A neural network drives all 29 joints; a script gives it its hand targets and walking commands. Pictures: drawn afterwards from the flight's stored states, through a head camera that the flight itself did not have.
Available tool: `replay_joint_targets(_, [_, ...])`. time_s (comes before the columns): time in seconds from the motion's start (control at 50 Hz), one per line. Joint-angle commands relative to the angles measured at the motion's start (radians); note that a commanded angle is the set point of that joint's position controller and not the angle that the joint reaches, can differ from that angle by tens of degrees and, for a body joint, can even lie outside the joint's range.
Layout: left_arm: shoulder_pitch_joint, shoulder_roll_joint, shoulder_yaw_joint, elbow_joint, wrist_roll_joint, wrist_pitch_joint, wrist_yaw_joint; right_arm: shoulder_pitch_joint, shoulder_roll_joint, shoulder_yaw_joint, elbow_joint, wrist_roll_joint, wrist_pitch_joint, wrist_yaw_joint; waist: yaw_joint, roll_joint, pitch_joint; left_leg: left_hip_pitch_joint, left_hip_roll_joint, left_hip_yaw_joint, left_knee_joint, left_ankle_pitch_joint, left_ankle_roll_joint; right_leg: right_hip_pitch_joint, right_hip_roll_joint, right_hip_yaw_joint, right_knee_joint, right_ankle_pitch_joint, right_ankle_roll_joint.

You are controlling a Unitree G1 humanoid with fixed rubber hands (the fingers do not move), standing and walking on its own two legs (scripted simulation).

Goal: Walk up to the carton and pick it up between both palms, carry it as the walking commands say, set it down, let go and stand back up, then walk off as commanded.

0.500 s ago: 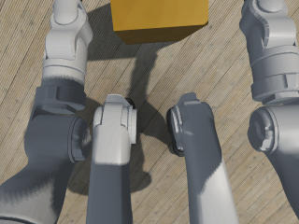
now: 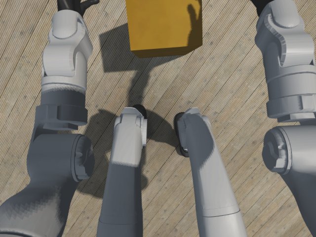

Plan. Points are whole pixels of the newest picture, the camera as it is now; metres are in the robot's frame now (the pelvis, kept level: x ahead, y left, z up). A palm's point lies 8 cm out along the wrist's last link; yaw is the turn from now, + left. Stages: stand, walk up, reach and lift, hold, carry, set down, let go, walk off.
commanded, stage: set down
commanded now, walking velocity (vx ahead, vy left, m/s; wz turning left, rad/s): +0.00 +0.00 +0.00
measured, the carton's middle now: (162, 29) +0.54 -0.01 -0.44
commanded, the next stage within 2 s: let go in 0.40 s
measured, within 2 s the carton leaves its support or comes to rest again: neither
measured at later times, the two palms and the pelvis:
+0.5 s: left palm out of the picture +0.52 +0.17 -0.02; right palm out of the picture +0.52 -0.17 -0.01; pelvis +0.04 +0.00 +0.10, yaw +0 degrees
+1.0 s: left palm out of the picture +0.41 +0.22 +0.06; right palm out of the picture +0.41 -0.21 +0.07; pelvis +0.14 +0.01 +0.17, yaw +0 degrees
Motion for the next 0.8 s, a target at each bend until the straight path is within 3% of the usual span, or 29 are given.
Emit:
replay_joint_targets(0.0, [-0.225, 0.090, 0.016, -0.138, 0.005, -0.029, -0.006, -0.244, -0.127, -0.025, -0.130, -0.001, -0.034, 0.008, -0.012, 0.002, -2.019, 0.816, -0.008, 0.058, -0.158, 0.358, -0.007, 0.456, -0.015, -0.044, -0.264, 0.385, 0.036])
replay_joint_targets(0.22, [-0.211, 0.071, 0.033, -0.074, 0.041, -0.058, -0.027, -0.223, -0.116, -0.053, -0.051, -0.043, -0.075, 0.036, -0.011, 0.001, -1.912, 0.999, 0.009, 0.035, -0.411, 0.362, -0.009, 0.603, -0.029, -0.033, -0.516, 0.374, 0.037])
replay_joint_targets(0.26, [-0.196, 0.043, 0.058, 0.009, 0.075, -0.076, -0.041, -0.199, -0.090, -0.072, 0.035, -0.080, -0.093, 0.047, -0.014, 0.001, -1.749, 0.949, 0.019, 0.034, -0.452, 0.314, -0.011, 0.566, -0.041, -0.029, -0.565, 0.327, 0.037])
replay_joint_targets(0.4, [-0.093, -0.072, 0.129, 0.172, 0.227, -0.191, -0.082, -0.096, 0.047, -0.139, 0.188, -0.209, -0.209, 0.086, -0.032, 0.023, -1.374, 0.788, 0.033, 0.034, -0.534, 0.347, -0.018, 0.412, -0.050, -0.026, -0.641, 0.374, 0.046])
replay_joint_targets(0.48, [-0.002, -0.070, 0.176, 0.203, 0.311, -0.202, -0.094, -0.005, 0.059, -0.205, 0.219, -0.305, -0.219, 0.082, -0.026, 0.031, -1.324, 0.806, 0.032, 0.043, -0.614, 0.296, -0.020, 0.465, -0.052, -0.009, -0.711, 0.342, 0.053])
replay_joint_targets(0.56, [0.102, -0.072, 0.166, 0.109, 0.336, -0.215, -0.089, 0.091, 0.062, -0.201, 0.126, -0.330, -0.232, 0.080, -0.010, 0.028, -1.452, 0.960, 0.030, 0.038, -0.661, 0.444, -0.023, 0.596, -0.042, -0.010, -0.752, 0.480, 0.049])
replay_joint_targets(0.62, [0.307, -0.084, 0.105, -0.027, 0.315, -0.229, -0.091, 0.300, 0.093, -0.145, -0.016, -0.327, -0.251, 0.079, -0.010, 0.011, -1.610, 1.123, 0.035, 0.017, -0.677, 0.665, -0.020, 0.734, -0.035, -0.003, -0.764, 0.702, 0.044])
replay_joint_targets(0.66, [0.405, -0.096, 0.062, -0.091, 0.286, -0.238, -0.099, 0.408, 0.110, -0.100, -0.082, -0.318, -0.261, 0.081, -0.013, 0.012, -1.599, 1.185, 0.045, -0.006, -0.685, 0.790, -0.017, 0.730, -0.038, 0.005, -0.776, 0.794, 0.042])
replay_joint_targets(0.78, [0.660, -0.100, 0.011, -0.137, 0.225, -0.264, -0.133, 0.665, 0.096, -0.040, -0.157, -0.252, -0.281, 0.106, 0.001, 0.037, -1.436, 1.328, 0.074, -0.048, -0.721, 0.927, -0.019, 0.615, -0.058, 0.013, -0.844, 0.772, 0.046])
